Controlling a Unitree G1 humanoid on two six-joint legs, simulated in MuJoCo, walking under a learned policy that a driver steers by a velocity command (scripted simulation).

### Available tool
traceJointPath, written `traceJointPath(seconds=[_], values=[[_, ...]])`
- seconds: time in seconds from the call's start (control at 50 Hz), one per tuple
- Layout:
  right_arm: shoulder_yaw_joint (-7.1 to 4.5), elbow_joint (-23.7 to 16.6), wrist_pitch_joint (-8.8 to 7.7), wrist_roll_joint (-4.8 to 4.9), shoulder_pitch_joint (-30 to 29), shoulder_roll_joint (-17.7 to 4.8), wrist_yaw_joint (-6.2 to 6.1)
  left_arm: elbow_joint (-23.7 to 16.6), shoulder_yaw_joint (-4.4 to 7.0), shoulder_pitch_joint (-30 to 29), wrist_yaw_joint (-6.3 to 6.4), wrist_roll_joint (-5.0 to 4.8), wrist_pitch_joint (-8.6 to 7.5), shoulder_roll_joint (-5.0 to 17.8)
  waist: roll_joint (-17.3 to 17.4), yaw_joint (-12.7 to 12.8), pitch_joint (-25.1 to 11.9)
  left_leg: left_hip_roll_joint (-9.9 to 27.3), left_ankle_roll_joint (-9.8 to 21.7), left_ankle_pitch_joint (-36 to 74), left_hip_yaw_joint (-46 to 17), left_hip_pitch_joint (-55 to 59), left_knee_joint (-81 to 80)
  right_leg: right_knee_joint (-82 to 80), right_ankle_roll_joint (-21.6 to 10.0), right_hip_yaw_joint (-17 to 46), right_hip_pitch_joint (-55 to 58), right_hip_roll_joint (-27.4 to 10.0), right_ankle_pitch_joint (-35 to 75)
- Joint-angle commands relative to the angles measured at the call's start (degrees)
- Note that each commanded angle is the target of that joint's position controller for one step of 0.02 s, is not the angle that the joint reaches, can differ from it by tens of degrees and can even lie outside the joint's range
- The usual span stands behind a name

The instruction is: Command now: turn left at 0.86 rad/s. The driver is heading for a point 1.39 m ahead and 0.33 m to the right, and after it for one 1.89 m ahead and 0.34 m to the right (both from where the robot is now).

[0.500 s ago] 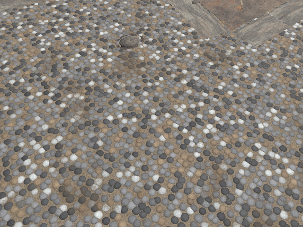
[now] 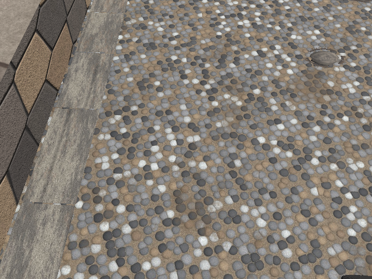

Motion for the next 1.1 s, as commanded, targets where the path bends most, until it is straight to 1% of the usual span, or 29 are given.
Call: traceJointPath(seconds=[0.02,0.04,0.06,0.08,0.1,0.12,0.16,0.18,0.22,0.26,0.36,0.44,0.58,0.6,0.64,0.68,0.7,0.72,0.74,0.76,0.78,0.8,0.82,0.84,0.86,0.92,0.96,1.02,1.1], values=[[-2.43,-4.7,0.3,-0.17,0.4,-6.1,0.38,-2.8,3.62,-1.1,-0.71,-1.72,-1.5,11.2,-8.4,-1.3,-8.0,-3.0,3.7,0.5,3.1,6.1,-9.7,3.5,-7.8,5.1,5.1,-14.2,43.5],[-3.31,-3.5,0.28,-0.6,5.0,-7.3,-0.03,-2.1,3.31,-1.4,-0.83,-2.35,-1.7,10.4,-6.2,-4.5,-10.1,-5.1,6.0,6.8,3.0,15.0,-17.4,11.0,-5.3,2.6,1.5,-12.1,44.4],[-5.03,-2.2,0.03,-0.87,11.1,-12.3,-1.29,-1.7,2.72,1.0,-1.12,-1.67,-2.33,8.8,1.6,-6.9,-13.7,-1.9,9.9,29.1,-5.0,30.3,-21.4,23.0,-0.6,0.9,-10.3,-7.8,32.1],[-5.61,-3.5,-0.55,-1.16,11.0,-18.8,-2.72,-4.9,0.39,1.2,-1.42,2.67,-2.62,2.9,19.7,-3.4,-17.3,15.1,19.9,60.7,-26.4,42.7,-16.2,41.8,4.3,2.0,-30.3,0.2,-20.8],[-4.37,-4.7,-2.27,-2.74,10.1,-15.4,-1.89,-4.0,1.11,-0.9,-1.12,2.12,-2.4,6.6,12.1,-7.4,-25.4,21.0,28.6,53.5,-32.8,37.4,-20.4,50.3,5.1,14.0,-31.1,2.1,-23.3],[-3.0,-3.8,-3.31,-2.48,7.5,-12.0,-1.51,-3.6,1.66,-3.3,-0.74,-0.16,-1.66,9.2,6.0,-6.9,-20.4,18.1,25.7,45.9,-24.1,32.4,-22.0,50.7,4.3,14.9,-30.9,-0.6,-18.8],[-1.41,-0.3,-4.07,0.54,6.9,-6.1,-2.04,-1.7,1.39,-0.3,-0.88,-0.45,-1.43,8.1,4.4,-4.5,-14.6,10.7,18.3,-0.5,-18.6,27.7,-27.8,40.7,2.5,13.4,-31.7,-3.7,-9.1],[-1.2,0.4,-4.5,0.35,6.3,-6.9,-2.19,-1.5,1.38,0.1,-1.27,-0.37,-1.33,8.1,7.7,-4.3,-11.5,9.7,17.8,-11.3,-18.8,23.9,-31.7,40.1,2.6,11.9,-30.8,-3.0,-3.6],[-1.25,0.7,-6.29,-1.62,5.3,-8.4,-2.5,-1.3,1.41,1.0,-1.63,-1.31,-1.79,8.3,9.3,-3.5,-7.5,10.6,17.4,-18.1,-19.6,21.3,-37.3,40.1,2.0,12.9,-32.4,-3.0,3.7],[-1.24,1.7,-8.34,-2.78,6.6,-8.1,-2.65,-1.4,1.34,0.4,-1.27,-1.94,-2.43,7.6,6.8,-3.9,-5.1,11.8,16.1,-16.5,-16.9,23.6,-39.4,38.6,1.7,16.5,-37.5,-2.7,8.2],[-1.12,4.4,-10.34,-2.69,8.6,-6.8,-2.82,-1.1,1.58,3.3,-0.94,-1.65,-2.64,6.0,6.4,-2.6,-2.0,13.3,13.7,-11.8,-7.7,26.7,-41.8,39.4,3.5,20.0,-45.6,-2.8,15.0],[-1.2,6.0,-10.51,-3.04,9.3,-6.5,-2.89,-1.6,0.94,3.5,-1.27,-1.49,-2.37,4.0,4.2,-2.3,1.2,13.7,13.0,-5.9,-0.1,26.1,-42.3,39.3,3.8,18.2,-47.9,-4.2,19.1],[-2.29,8.9,-9.19,-2.04,11.1,-8.5,-2.23,-5.5,-1.44,-3.8,-4.03,-2.29,-2.58,1.0,2.0,-4.2,6.9,14.2,11.3,4.6,11.4,32.9,-42.4,26.3,-2.0,11.5,-46.5,-7.1,17.7],[-2.53,9.1,-8.7,-1.85,10.6,-9.1,-1.95,-5.9,-1.64,-4.1,-4.37,-2.43,-2.53,1.1,1.8,-4.0,7.1,13.8,11.0,8.5,13.2,33.8,-41.5,24.1,-3.2,9.8,-44.6,-6.7,16.0],[-3.23,8.7,-7.76,-1.39,8.8,-11.5,-1.67,-5.8,-1.0,-1.5,-4.4,-2.51,-2.31,3.3,3.5,-1.7,4.2,12.9,10.4,36.4,16.0,33.8,-34.6,22.1,-5.9,3.9,-34.3,-2.3,10.7],[-3.74,8.3,-7.04,-0.15,6.6,-14.4,-1.46,-3.6,1.83,12.2,-3.6,-3.54,-1.49,8.9,6.9,6.8,-5.4,12.4,9.7,67.1,16.6,31.4,-13.7,24.0,-9.2,0.0,-13.8,5.2,4.0],[-3.12,7.5,-7.5,0.29,5.7,-13.5,-1.37,-0.3,4.84,25.2,-2.82,-3.57,-0.96,14.3,4.3,13.8,-12.8,9.8,7.6,64.2,16.0,21.2,4.7,19.8,-11.8,2.3,7.8,8.9,6.3],[0.03,6.7,-8.77,-1.65,7.1,-3.1,-1.54,2.4,5.65,27.9,-2.04,-3.66,-0.18,18.7,-11.4,10.4,-9.7,2.5,4.0,8.6,12.7,1.9,28.4,15.0,-14.2,19.5,17.9,2.1,-0.1],[1.82,1.6,-11.63,-0.88,11.1,1.9,-1.62,-0.6,5.05,23.7,-2.55,-2.33,-1.91,20.9,-23.8,2.0,-20.8,-9.4,2.8,-16.6,-2.4,-16.0,46.0,-3.3,-26.0,58.1,28.5,-8.4,-24.1],[0.92,-0.4,-13.78,0.38,1.4,-6.4,-2.0,-2.4,3.24,23.2,-3.56,-1.87,-3.72,14.2,-9.9,6.8,-21.0,-5.7,5.4,-9.5,-11.4,-18.8,44.0,-12.1,-21.2,63.3,26.9,-11.2,-27.4],[0.5,-2.1,-14.75,1.99,-2.6,-7.3,-2.14,-1.7,3.03,23.0,-3.7,-1.13,-4.9,12.8,-6.3,5.8,-13.1,-4.7,6.9,-5.0,-10.2,-22.3,40.8,-13.7,-19.8,61.8,21.3,-11.7,-24.6],[1.06,-1.2,-15.15,0.85,-2.1,-5.8,-2.58,-2.0,2.54,20.1,-3.71,-0.58,-5.73,11.8,0.8,2.8,-9.5,-1.8,7.4,-1.7,-10.9,-19.6,36.3,-12.2,-18.6,57.1,13.1,-10.5,-19.0],[0.99,-0.6,-14.9,-0.64,-0.4,-5.3,-2.61,-3.1,1.97,15.6,-3.45,-0.14,-6.01,10.1,2.3,-0.3,-7.6,0.0,7.2,1.4,-11.8,-14.9,31.8,-10.0,-18.4,51.2,4.9,-8.1,-13.3],[0.76,0.2,-14.02,-1.04,1.9,-5.3,-2.23,-4.5,1.35,12.6,-3.09,0.39,-6.13,8.7,0.0,-2.5,-6.4,0.8,6.7,3.2,-12.5,-11.5,29.8,-10.0,-18.6,46.9,-0.4,-5.2,-11.0],[0.51,0.6,-13.23,-1.55,2.6,-5.7,-2.04,-4.9,1.14,11.1,-2.71,-0.01,-6.12,8.1,-1.2,-3.1,-4.9,1.0,5.7,4.0,-12.1,-10.9,26.3,-11.8,-18.8,43.9,-2.4,-3.8,-8.6],[0.71,-0.6,-11.63,-2.84,-2.4,-5.2,-1.9,-4.2,0.34,12.1,-1.04,-1.27,-6.07,6.8,-1.0,-1.8,0.4,0.2,2.1,8.6,-8.4,-10.1,14.1,-14.4,-17.9,35.6,-9.1,-0.4,3.6],[1.38,-2.3,-11.8,-2.91,-8.5,-3.1,-1.48,-3.0,-0.14,12.7,0.33,-1.15,-5.39,6.0,-3.0,0.0,2.3,-2.1,0.2,18.5,-5.4,-8.7,2.0,-13.3,-15.7,29.9,-11.5,2.7,10.9],[2.59,-2.9,-12.74,-2.04,-13.5,-0.1,-0.14,-0.2,-0.16,16.0,0.73,-1.07,-5.43,6.4,-5.7,4.9,1.2,-3.7,0.4,33.9,-1.1,-0.5,-12.3,-16.2,-13.2,25.5,-11.9,1.6,10.8],[1.28,-3.5,-13.16,0.06,-14.8,-3.7,0.71,3.3,0.12,17.2,0.73,-0.84,-5.69,7.8,-7.1,4.8,2.0,-3.3,5.0,32.2,-1.5,-7.0,-20.1,-15.1,-11.3,23.8,6.5,-4.6,23.4]])
Next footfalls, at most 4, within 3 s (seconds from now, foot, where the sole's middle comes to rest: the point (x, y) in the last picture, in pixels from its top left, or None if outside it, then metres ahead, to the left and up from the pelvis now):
0.06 left None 0.07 0.14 -0.77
0.70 right None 0.41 -0.18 -0.77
1.20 left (263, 158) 0.90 -0.27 -0.77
1.64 right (326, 99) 1.23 -0.59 -0.77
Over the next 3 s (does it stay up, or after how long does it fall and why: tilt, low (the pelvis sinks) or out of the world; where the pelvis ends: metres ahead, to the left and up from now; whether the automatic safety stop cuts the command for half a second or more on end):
stays up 1.98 -0.23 0.00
